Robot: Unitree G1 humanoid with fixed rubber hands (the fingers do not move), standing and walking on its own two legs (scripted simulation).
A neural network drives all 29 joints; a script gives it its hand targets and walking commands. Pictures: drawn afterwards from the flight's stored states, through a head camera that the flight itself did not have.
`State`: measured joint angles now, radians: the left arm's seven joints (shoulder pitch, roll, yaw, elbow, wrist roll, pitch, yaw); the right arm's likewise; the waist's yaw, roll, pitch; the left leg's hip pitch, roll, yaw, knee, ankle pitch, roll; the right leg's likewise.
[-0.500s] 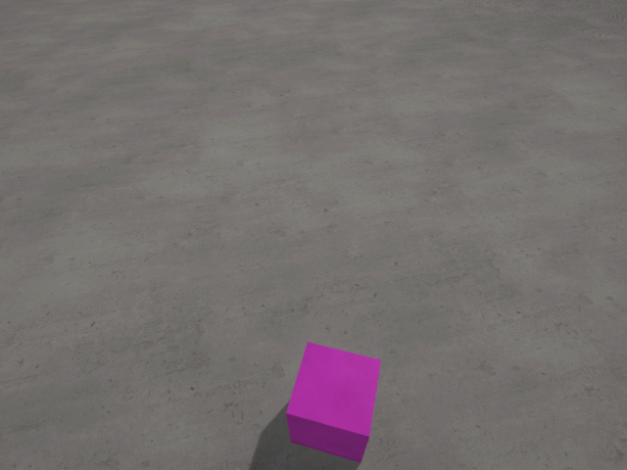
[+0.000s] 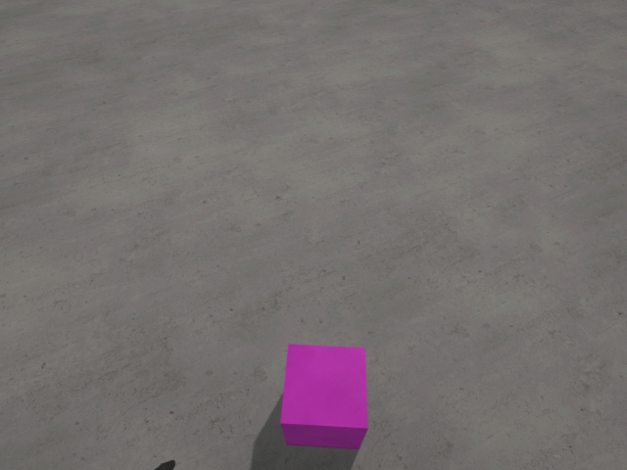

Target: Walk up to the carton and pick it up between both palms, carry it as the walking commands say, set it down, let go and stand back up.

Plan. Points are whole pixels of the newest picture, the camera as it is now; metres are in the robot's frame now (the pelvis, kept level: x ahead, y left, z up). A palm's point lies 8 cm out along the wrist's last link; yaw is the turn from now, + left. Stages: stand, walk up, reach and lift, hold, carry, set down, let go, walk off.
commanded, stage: walk up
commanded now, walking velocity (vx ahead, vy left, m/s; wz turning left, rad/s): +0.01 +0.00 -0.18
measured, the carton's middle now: (324, 398) +0.41 -0.01 -0.65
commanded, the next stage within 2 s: stand in 0.96 s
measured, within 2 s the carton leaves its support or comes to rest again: neither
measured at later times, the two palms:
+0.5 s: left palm out of the picture +0.04 +0.22 -0.14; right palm out of the picture +0.00 -0.24 -0.14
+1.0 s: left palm out of the picture -0.01 +0.23 -0.14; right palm out of the picture -0.01 -0.21 -0.14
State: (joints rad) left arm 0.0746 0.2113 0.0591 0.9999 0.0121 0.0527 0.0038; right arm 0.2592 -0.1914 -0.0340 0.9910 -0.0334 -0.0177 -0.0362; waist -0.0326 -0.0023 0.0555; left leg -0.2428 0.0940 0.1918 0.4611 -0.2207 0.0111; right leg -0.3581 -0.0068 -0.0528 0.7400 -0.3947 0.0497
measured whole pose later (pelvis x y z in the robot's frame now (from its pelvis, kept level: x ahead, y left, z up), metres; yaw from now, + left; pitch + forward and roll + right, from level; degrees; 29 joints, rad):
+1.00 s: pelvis +0.01 +0.01 +0.01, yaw +1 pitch -2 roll +0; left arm 0.28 0.15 0.02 1.15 0.01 -0.01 0.03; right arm 0.30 -0.14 0.00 1.15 -0.01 -0.02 -0.04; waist 0.00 -0.01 0.03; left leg -0.10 0.01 0.05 0.35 -0.22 0.01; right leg -0.12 -0.03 -0.07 0.34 -0.19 0.01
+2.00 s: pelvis -0.08 +0.00 -0.08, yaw +1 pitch +15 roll +0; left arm -0.37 0.17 0.12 0.60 0.00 0.51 -0.01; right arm -0.36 -0.16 -0.12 0.58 0.01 0.51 -0.01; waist -0.01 0.00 0.06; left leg -0.92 -0.01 0.00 1.05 -0.39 0.00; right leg -0.94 0.00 0.01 1.04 -0.36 0.01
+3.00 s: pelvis -0.07 +0.00 -0.14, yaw +1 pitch +49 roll +0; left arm -1.06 0.20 0.33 0.91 0.06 0.09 0.02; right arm -1.02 -0.19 -0.38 0.87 -0.07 0.09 -0.01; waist -0.02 0.00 -0.14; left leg -1.66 -0.03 -0.03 1.16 -0.36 -0.02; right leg -1.67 0.02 0.03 1.15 -0.33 0.01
